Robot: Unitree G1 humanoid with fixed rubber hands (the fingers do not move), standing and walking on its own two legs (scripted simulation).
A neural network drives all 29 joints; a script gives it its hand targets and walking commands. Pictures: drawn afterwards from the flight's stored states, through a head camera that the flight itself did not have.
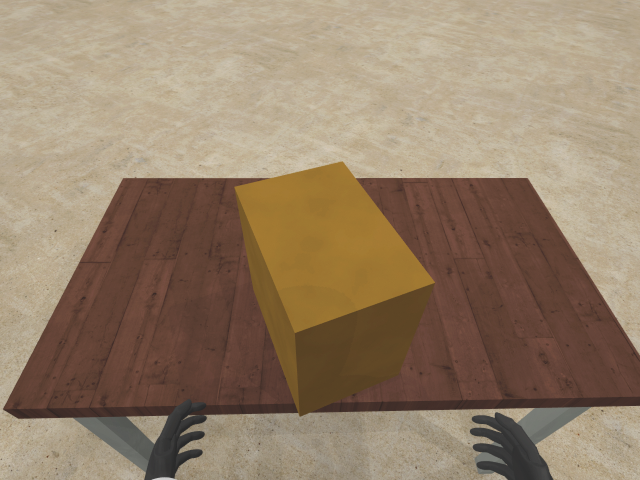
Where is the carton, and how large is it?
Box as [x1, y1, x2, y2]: [234, 161, 434, 416]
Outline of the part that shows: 342,161 234,187 253,289 300,416 398,374 434,284 433,280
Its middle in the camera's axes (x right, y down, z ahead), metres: +0.00 +0.07 +0.57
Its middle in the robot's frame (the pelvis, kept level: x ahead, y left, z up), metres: +0.39 +0.02 +0.00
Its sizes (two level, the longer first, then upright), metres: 0.247 0.168 0.246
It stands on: a table, 0.66 m high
